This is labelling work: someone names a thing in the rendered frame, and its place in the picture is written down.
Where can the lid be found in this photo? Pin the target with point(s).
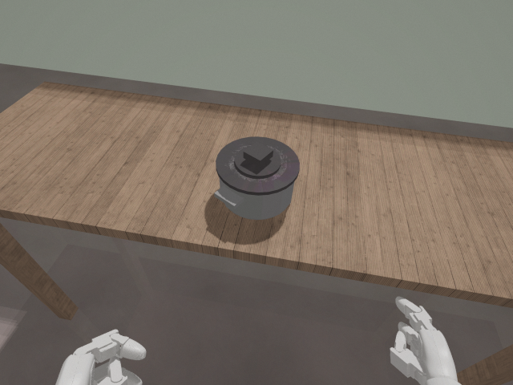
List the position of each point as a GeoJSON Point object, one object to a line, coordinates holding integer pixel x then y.
{"type": "Point", "coordinates": [275, 175]}

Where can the knob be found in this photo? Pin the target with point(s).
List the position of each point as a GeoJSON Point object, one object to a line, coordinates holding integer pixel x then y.
{"type": "Point", "coordinates": [258, 154]}

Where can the table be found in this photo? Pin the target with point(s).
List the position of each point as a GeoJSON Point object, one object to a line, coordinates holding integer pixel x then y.
{"type": "Point", "coordinates": [417, 210]}

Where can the robot left hand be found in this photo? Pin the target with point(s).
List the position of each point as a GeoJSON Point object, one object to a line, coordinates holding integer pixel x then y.
{"type": "Point", "coordinates": [79, 368]}

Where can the pot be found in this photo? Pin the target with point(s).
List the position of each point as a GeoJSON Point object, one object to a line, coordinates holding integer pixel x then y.
{"type": "Point", "coordinates": [252, 206]}

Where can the robot right hand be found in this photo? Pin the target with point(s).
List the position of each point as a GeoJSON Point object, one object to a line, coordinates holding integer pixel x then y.
{"type": "Point", "coordinates": [429, 355]}

